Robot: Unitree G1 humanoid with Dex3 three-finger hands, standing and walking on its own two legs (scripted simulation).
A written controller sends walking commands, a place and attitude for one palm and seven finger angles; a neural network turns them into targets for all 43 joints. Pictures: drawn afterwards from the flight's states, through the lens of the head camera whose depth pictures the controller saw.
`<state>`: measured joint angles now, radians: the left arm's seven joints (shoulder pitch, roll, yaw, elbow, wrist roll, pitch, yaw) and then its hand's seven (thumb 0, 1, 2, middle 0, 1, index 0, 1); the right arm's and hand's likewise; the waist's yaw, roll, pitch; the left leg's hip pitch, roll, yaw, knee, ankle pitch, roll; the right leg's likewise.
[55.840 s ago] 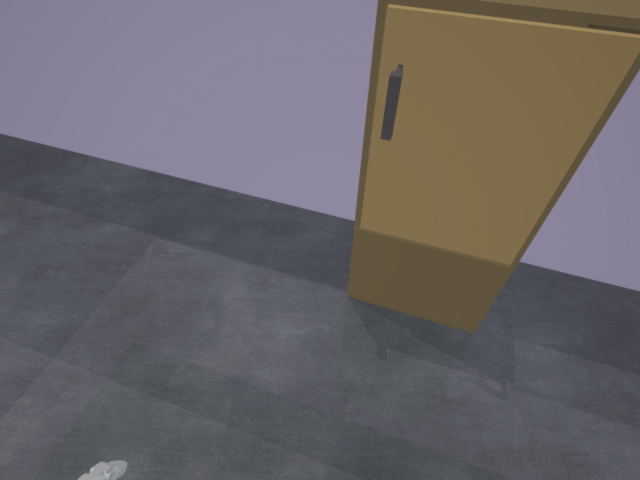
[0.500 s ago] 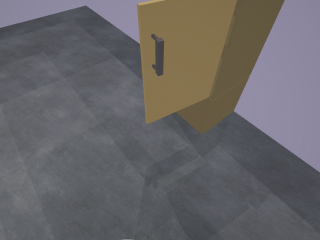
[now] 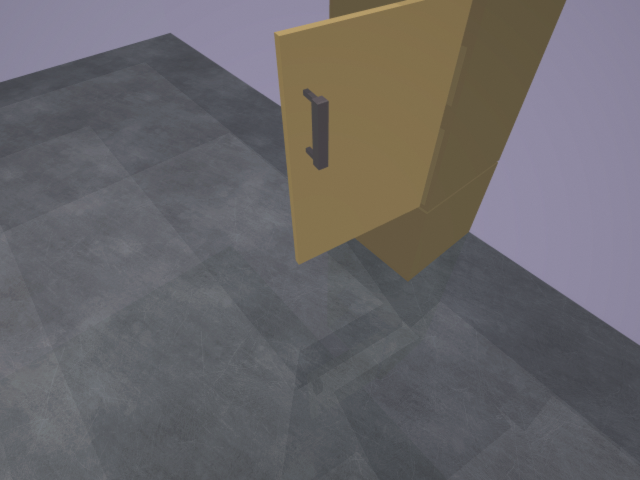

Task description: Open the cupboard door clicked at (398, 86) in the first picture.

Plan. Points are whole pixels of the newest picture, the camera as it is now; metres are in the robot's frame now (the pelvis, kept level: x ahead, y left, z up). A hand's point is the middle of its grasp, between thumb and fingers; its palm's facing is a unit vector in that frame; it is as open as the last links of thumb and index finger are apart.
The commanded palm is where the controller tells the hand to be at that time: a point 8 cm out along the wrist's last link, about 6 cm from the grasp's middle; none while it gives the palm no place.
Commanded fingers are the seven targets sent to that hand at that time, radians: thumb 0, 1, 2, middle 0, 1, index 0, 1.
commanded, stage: let the arm hang, fingers relaxed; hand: left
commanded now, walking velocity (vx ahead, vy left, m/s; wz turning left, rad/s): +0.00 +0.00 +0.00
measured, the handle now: (314, 129) +0.69 +0.05 +0.06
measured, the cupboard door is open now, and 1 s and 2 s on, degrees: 81 81 81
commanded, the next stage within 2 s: look to check the result in 0.16 s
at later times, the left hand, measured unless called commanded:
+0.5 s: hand out of the picture +0.11 +0.24 -0.15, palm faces -0.03 -0.93 -0.36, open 7.4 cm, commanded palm none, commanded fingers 0.00 0.90 0.90 -0.20 -0.30 -0.20 -0.30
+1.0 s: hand out of the picture +0.13 +0.23 -0.15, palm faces -0.04 -0.94 -0.35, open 7.4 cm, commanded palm none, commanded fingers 0.00 0.90 0.90 -0.20 -0.30 -0.20 -0.30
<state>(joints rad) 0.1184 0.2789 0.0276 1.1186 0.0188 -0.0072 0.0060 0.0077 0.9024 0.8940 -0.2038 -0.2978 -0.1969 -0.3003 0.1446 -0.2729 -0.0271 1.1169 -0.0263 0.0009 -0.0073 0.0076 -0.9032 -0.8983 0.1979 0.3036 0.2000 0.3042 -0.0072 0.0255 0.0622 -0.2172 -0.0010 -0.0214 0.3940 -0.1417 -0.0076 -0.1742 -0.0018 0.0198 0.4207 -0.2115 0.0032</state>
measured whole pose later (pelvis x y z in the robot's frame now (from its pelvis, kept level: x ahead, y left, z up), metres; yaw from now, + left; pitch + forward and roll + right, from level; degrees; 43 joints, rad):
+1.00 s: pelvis +0.05 -0.02 +0.01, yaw -1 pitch -1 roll +0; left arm 0.09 0.32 0.01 1.12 0.01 -0.02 0.01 0.01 0.90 0.89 -0.21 -0.30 -0.20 -0.30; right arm 0.09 -0.33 -0.01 1.13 -0.02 0.00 -0.01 0.01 -0.90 -0.90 0.20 0.30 0.20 0.30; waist -0.01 0.02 0.07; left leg -0.12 0.03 -0.01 0.31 -0.17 -0.03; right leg -0.07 0.02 0.03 0.32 -0.22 -0.02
